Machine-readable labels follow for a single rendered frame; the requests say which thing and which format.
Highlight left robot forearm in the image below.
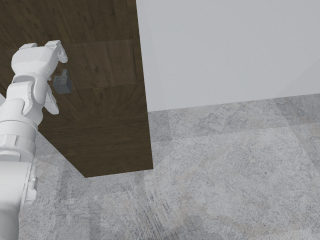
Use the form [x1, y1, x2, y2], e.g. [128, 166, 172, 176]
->
[0, 72, 48, 163]

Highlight drawer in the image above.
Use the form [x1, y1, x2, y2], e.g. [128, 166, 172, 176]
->
[0, 39, 137, 92]

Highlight robot left upper arm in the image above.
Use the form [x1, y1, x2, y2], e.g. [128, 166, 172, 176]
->
[0, 161, 39, 240]

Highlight left robot hand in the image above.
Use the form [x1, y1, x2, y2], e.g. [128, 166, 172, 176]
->
[11, 40, 68, 115]

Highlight cabinet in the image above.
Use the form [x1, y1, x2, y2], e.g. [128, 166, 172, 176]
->
[0, 0, 154, 178]

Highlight handle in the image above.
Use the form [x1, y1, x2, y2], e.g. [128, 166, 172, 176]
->
[52, 69, 73, 94]

